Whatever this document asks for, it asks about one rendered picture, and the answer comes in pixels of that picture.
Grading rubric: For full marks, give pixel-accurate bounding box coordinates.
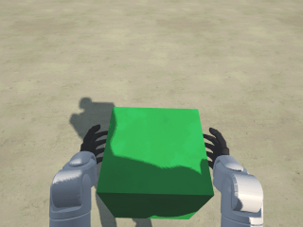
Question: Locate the carton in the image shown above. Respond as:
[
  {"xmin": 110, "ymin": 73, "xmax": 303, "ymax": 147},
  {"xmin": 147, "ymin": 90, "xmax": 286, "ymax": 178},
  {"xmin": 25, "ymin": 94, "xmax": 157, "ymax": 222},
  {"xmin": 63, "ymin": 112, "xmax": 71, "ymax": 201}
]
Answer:
[{"xmin": 97, "ymin": 107, "xmax": 214, "ymax": 219}]

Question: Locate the robot right forearm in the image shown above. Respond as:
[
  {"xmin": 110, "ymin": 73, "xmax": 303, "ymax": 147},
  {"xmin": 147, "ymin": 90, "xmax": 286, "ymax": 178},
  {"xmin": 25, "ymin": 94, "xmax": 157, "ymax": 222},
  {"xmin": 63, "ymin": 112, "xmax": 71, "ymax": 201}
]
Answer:
[{"xmin": 212, "ymin": 155, "xmax": 264, "ymax": 227}]

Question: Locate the robot left forearm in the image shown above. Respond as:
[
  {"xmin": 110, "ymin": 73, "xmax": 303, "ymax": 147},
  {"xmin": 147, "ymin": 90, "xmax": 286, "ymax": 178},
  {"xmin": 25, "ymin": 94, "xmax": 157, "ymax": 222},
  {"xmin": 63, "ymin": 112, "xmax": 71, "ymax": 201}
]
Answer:
[{"xmin": 49, "ymin": 150, "xmax": 98, "ymax": 227}]

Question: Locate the robot right hand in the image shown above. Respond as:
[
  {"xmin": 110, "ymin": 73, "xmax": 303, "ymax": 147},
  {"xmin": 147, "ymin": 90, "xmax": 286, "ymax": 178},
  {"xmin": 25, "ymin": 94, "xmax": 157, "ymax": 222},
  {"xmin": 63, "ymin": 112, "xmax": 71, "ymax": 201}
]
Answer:
[{"xmin": 203, "ymin": 128, "xmax": 230, "ymax": 170}]

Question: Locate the robot left hand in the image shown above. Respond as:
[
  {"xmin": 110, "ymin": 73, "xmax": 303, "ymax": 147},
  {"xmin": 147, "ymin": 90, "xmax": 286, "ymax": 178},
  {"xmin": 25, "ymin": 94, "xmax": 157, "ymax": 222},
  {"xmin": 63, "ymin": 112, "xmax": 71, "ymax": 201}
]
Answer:
[{"xmin": 80, "ymin": 124, "xmax": 108, "ymax": 164}]

